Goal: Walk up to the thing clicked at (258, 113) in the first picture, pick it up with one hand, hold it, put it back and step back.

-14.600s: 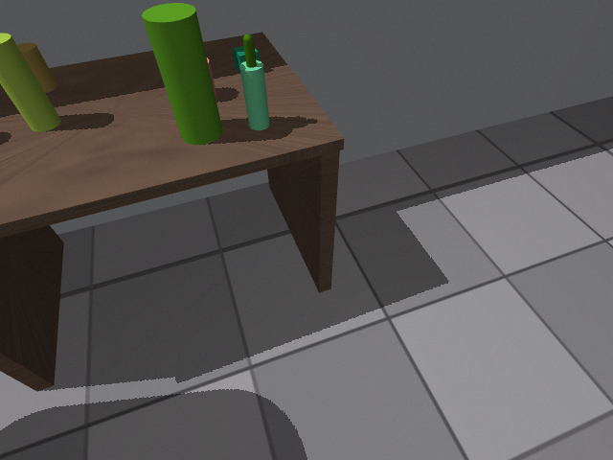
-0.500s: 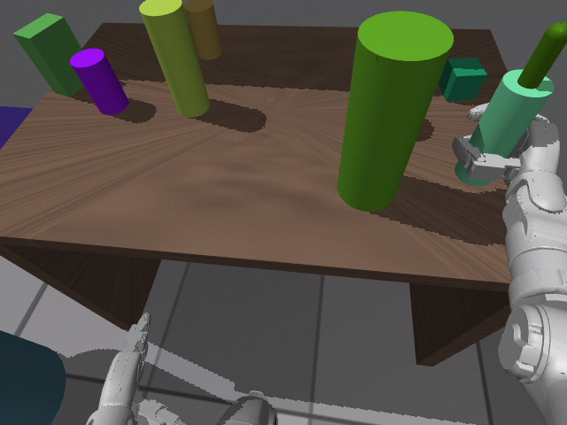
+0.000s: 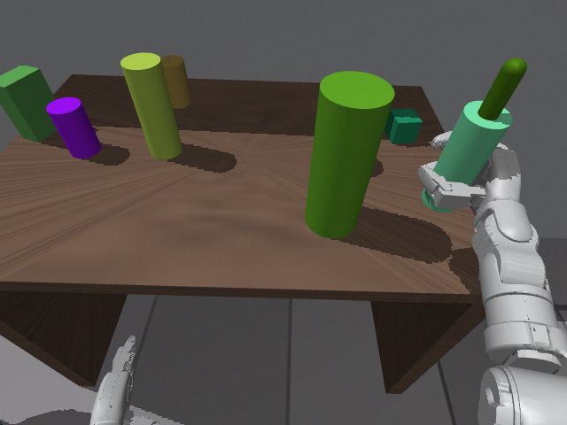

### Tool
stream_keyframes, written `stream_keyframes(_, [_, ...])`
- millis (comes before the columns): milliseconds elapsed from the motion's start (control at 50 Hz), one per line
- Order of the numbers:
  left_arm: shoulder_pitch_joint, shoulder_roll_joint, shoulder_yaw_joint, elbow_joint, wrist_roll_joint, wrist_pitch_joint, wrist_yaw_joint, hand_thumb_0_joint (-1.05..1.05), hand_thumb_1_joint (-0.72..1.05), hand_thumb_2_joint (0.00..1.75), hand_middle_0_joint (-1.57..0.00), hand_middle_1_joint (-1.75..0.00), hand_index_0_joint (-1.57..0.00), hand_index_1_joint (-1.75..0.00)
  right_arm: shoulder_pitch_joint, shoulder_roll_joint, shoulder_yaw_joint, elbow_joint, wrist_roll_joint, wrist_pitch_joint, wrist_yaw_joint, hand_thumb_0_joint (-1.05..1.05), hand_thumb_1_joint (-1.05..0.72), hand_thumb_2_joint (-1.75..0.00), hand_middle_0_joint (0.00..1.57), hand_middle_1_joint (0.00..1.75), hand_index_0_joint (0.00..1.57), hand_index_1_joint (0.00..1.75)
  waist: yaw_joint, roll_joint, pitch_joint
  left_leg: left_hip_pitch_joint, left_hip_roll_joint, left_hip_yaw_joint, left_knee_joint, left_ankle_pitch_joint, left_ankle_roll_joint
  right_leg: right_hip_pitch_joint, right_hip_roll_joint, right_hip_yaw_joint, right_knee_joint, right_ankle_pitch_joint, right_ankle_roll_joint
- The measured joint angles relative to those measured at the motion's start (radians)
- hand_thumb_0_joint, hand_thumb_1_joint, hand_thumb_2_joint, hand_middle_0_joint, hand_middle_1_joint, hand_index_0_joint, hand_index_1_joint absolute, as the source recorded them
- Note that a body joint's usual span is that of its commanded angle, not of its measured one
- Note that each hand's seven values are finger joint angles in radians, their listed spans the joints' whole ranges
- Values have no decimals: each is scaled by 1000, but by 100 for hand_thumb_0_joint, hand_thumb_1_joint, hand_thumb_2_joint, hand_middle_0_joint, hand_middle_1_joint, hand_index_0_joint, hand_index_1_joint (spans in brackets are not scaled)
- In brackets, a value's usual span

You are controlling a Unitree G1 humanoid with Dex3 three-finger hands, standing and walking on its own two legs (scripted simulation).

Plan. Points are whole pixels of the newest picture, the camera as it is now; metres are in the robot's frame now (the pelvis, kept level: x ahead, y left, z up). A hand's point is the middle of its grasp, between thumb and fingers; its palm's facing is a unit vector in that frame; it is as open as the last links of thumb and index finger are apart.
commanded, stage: lift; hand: right
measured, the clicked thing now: (471, 143) +0.41 -0.18 +0.22
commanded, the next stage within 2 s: hold in 0.80 s
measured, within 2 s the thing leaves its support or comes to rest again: neither
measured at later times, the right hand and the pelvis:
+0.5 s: hand (468, 185) +0.35 -0.16 +0.21, palm faces +0.11 +0.99 -0.03, open 7.1 cm; pelvis -0.02 +0.01 +0.01, yaw -1 degrees
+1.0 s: hand (482, 183) +0.33 -0.16 +0.23, palm faces +0.11 +0.99 -0.03, open 7.1 cm; pelvis -0.02 +0.01 +0.01, yaw -1 degrees
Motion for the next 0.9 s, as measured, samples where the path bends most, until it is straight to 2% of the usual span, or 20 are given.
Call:
stream_keyframes(140, [-10,2,12,37,-3,-12,3,-1,-53,4,-6,-5,-6,-4,77,12,21,-166,19,111,1,-1,7,-114,88,108,91,109,-20,-2,19,54,3,3,-24,12,1,56,3,2,-33,19,1])
stream_keyframes(360, [-39,-1,18,105,-4,-35,5,-1,-52,3,-5,-5,-6,-4,154,26,32,-377,37,249,-19,-1,7,-114,88,108,91,109,-28,-10,45,109,1,7,-58,36,5,109,2,6,-67,44,5])
stream_keyframes(620, [-64,0,28,165,-6,-67,-2,-1,-51,2,-5,-5,-6,-3,184,26,17,-496,45,378,-21,-1,7,-114,88,108,91,109,-31,-22,48,155,4,16,-85,49,7,152,4,15,-96,63,6])
stream_keyframes(900, [-75,8,38,191,-7,-108,-8,-2,-51,2,-5,-5,-6,-3,207,26,8,-593,57,463,-17,-1,7,-114,88,108,91,109,-35,-29,51,175,3,21,-100,53,8,170,3,19,-112,69,8])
